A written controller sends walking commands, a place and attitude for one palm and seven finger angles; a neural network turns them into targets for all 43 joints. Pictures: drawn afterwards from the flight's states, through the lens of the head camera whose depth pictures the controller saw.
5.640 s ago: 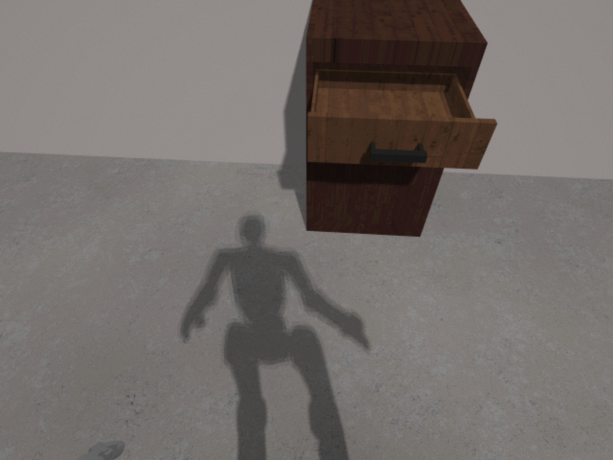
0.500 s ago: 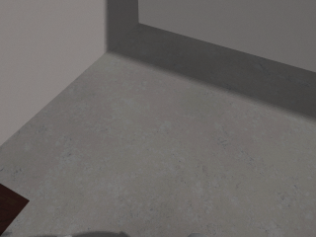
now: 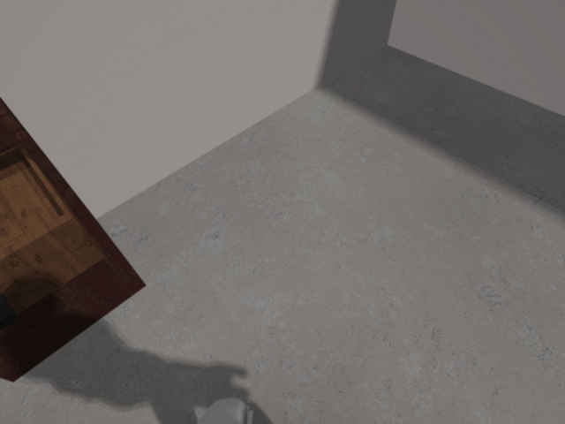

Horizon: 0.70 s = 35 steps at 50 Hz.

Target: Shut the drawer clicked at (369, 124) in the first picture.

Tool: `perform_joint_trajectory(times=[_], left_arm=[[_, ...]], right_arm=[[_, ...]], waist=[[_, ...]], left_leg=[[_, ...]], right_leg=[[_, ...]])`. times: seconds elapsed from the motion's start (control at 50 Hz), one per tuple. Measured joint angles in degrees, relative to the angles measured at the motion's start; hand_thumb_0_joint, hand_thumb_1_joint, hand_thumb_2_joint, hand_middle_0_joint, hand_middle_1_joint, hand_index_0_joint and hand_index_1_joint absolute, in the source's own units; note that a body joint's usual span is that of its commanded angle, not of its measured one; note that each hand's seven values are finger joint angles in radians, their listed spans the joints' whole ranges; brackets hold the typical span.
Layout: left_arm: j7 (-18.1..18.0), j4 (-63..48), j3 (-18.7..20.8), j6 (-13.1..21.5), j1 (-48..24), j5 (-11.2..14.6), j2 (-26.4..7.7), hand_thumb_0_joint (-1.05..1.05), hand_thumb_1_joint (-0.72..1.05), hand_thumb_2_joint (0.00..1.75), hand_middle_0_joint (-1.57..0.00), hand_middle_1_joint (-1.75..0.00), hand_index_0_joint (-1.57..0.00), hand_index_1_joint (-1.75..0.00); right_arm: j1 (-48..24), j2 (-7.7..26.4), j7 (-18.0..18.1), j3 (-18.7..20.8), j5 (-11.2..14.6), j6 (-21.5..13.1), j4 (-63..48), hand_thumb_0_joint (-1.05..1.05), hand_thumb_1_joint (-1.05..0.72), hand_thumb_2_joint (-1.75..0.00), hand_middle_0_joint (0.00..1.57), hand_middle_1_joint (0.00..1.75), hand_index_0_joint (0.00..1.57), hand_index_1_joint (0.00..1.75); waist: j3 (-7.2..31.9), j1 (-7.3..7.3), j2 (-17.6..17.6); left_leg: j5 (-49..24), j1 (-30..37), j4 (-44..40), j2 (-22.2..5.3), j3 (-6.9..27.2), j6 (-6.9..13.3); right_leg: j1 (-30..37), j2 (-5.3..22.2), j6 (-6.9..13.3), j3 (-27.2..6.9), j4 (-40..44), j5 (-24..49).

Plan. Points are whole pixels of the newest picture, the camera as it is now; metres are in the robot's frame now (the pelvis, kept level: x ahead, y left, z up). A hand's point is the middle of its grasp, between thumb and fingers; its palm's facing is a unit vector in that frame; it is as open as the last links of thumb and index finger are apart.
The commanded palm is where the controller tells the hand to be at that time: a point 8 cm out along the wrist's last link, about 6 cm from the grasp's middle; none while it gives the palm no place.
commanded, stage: turn to face it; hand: left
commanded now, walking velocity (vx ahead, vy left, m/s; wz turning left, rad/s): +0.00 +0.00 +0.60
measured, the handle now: out of the picture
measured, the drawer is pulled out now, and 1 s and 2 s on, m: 0.29 0.29 0.29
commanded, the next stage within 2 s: take the last steps up to it in 1.34 s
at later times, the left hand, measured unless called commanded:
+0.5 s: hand out of the picture +0.06 +0.30 -0.16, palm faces +0.30 -0.93 -0.23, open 7.4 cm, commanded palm none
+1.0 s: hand out of the picture -0.03 +0.23 -0.14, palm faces +0.56 -0.78 -0.28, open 7.4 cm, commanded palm none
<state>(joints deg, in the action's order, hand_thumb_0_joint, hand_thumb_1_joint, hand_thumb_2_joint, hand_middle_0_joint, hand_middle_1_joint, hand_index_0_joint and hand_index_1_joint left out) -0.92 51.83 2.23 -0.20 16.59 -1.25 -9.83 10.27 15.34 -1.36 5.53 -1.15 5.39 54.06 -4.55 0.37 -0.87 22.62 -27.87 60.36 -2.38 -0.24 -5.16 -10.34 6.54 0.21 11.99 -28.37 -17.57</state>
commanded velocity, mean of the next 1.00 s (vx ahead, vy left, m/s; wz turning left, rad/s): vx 0.00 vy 0.00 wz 0.58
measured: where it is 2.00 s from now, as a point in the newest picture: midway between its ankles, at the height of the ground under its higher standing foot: outside the picture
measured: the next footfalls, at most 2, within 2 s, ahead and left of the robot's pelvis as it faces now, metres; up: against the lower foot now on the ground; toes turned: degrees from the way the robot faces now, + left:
left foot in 0.16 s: +0.02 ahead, +0.14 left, +0.00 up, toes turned +11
right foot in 0.74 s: +0.09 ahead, -0.06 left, +0.00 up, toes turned +25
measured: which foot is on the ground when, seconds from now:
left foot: up 0.00-0.14, down 0.16-0.74, up 0.76-1.00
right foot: down 0.00-0.16, up 0.18-0.72, down 0.74-1.00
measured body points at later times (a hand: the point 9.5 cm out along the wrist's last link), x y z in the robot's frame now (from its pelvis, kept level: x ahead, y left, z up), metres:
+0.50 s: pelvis +0.00 +0.07 +0.00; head +0.03 +0.10 +0.45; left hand +0.05 +0.35 -0.14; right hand +0.14 -0.16 -0.13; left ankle -0.02 +0.14 -0.74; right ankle +0.04 -0.11 -0.66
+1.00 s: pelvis +0.01 +0.02 +0.00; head +0.04 +0.00 +0.45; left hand -0.06 +0.27 -0.12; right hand +0.18 -0.20 -0.16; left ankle -0.09 +0.14 -0.64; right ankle +0.05 -0.08 -0.74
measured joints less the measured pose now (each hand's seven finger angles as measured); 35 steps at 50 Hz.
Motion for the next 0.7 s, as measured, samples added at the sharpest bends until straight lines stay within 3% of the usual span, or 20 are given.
perform_joint_trajectory(times=[0.1,0.14,0.16,0.18,0.22,0.26,0.32,0.42,0.52,0.7], left_arm=[[0.2,0.8,0.4,-0.6,1.1,-0.4,-1.1,0.01,0.91,0.89,-0.20,-0.30,-0.21,-0.30],[0.3,1.2,0.9,-1.0,1.5,-0.3,-2.0,0.01,0.91,0.89,-0.20,-0.30,-0.21,-0.30],[0.4,1.3,1.2,-1.1,1.9,0.0,-2.6,0.01,0.91,0.89,-0.20,-0.30,-0.21,-0.30],[0.4,1.7,1.6,-1.6,1.7,0.2,-3.5,0.01,0.91,0.89,-0.20,-0.30,-0.21,-0.30],[0.2,2.5,2.1,-3.0,0.6,0.3,-4.8,0.01,0.91,0.89,-0.20,-0.30,-0.21,-0.30],[0.0,2.9,2.6,-3.7,-0.6,0.3,-5.4,0.01,0.91,0.89,-0.20,-0.30,-0.20,-0.30],[0.4,2.3,2.8,-3.4,-2.9,0.4,-5.7,0.01,0.91,0.89,-0.20,-0.30,-0.20,-0.30],[0.4,-0.1,2.6,-2.6,-6.9,0.5,-5.5,0.01,0.91,0.89,-0.19,-0.30,-0.20,-0.30],[0.2,-1.5,2.3,-2.7,-10.3,0.6,-4.8,0.01,0.91,0.89,-0.19,-0.30,-0.20,-0.30],[-0.2,-3.8,1.0,-2.0,-13.4,1.5,-2.6,0.01,0.91,0.89,-0.20,-0.30,-0.20,-0.30]], right_arm=[[-3.4,-0.9,-0.1,-1.0,0.5,-0.6,-0.9,0.01,-0.91,-0.90,0.19,0.30,0.19,0.30],[-4.4,-1.4,-0.2,-1.4,0.6,-1.5,-1.8,0.01,-0.91,-0.90,0.19,0.30,0.19,0.30],[-4.6,-1.5,-0.2,-1.7,0.5,-2.2,-2.4,0.01,-0.91,-0.90,0.19,0.30,0.19,0.30],[-5.1,-2.1,-0.2,-1.7,0.5,-2.9,-2.7,0.01,-0.91,-0.90,0.19,0.30,0.20,0.30],[-5.5,-2.9,0.0,-2.3,0.7,-4.0,-3.3,0.01,-0.91,-0.90,0.19,0.30,0.20,0.30],[-5.1,-3.5,0.6,-2.6,0.6,-4.5,-3.5,0.01,-0.91,-0.90,0.20,0.30,0.20,0.30],[-4.0,-3.8,1.2,-2.9,0.5,-4.6,-3.3,0.00,-0.91,-0.90,0.20,0.30,0.20,0.30],[-1.3,-4.0,1.5,-3.0,0.4,-4.4,-2.3,0.00,-0.91,-0.90,0.20,0.30,0.20,0.30],[2.1,-4.1,1.4,-2.6,0.1,-4.1,-1.2,0.00,-0.91,-0.90,0.20,0.30,0.20,0.30],[6.8,-2.9,1.6,-1.4,-0.2,-2.7,0.7,0.01,-0.91,-0.90,0.20,0.30,0.20,0.30]], waist=[[-1.3,1.71,1.6],[-1.3,2.03,2.4],[-1.1,2.10,2.9],[-1.3,2.11,4.1],[-1.5,2.38,5.1],[-1.0,2.04,4.8],[-0.5,1.35,4.0],[0.2,0.12,3.0],[0.7,-1.83,2.1],[0.8,-4.54,-0.9]], left_leg=[[2.1,5.8,-13.0,0.1,-3.2,1.2],[-1.2,9.2,-21.0,0.6,-4.6,2.0],[-4.2,11.1,-25.3,1.0,-5.1,3.4],[-4.0,10.9,-25.2,2.0,-5.2,5.4],[-2.7,10.6,-23.9,2.7,-4.8,7.7],[-3.1,11.5,-25.4,2.9,-3.7,8.4],[-5.4,13.3,-29.2,3.4,-1.9,8.7],[-8.3,15.1,-33.5,4.9,1.2,9.4],[-9.4,15.2,-34.4,6.4,4.4,9.5],[-9.4,12.6,-31.9,8.5,10.3,7.6]], right_leg=[[-1.3,2.5,-1.7,2.6,-3.0,-1.6],[-2.2,3.7,-2.9,3.7,-5.5,-2.9],[-3.3,4.5,-3.5,4.0,-8.1,-4.0],[-5.1,5.1,-4.2,2.1,-12.8,-6.8],[-9.6,3.4,-5.1,-3.1,-24.1,-12.8],[-13.3,1.6,-5.7,-5.9,-32.7,-12.5],[-16.8,0.2,-6.4,-8.4,-38.0,-7.9],[-18.3,-0.9,-7.2,-11.3,-35.7,-3.8],[-16.8,-2.3,-7.4,-12.7,-29.8,-4.5],[-9.6,-6.4,-5.6,-13.3,-13.0,-4.9]])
